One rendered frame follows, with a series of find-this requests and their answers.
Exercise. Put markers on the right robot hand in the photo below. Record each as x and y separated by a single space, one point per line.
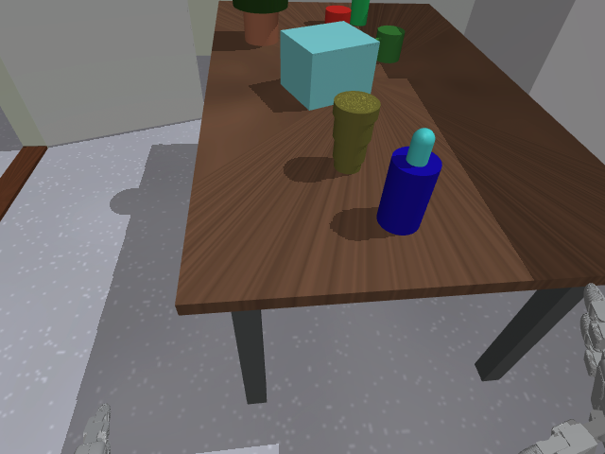
571 437

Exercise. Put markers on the left robot hand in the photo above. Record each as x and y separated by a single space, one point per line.
96 433

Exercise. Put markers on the potted plant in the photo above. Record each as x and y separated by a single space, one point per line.
261 20

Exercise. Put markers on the table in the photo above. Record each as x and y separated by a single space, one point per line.
519 203

